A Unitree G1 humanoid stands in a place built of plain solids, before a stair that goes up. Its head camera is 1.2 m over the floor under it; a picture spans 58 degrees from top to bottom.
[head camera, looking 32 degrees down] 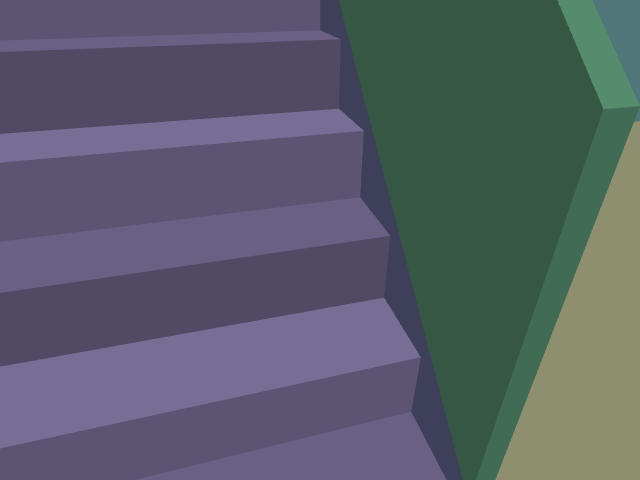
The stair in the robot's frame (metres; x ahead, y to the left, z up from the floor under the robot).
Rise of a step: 0.20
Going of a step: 0.23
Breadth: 0.97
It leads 15 degrees to the left of straight ahead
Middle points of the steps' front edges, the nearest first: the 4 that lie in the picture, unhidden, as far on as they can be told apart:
0.61 0.22 0.41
0.83 0.28 0.62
1.05 0.34 0.82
1.28 0.40 1.03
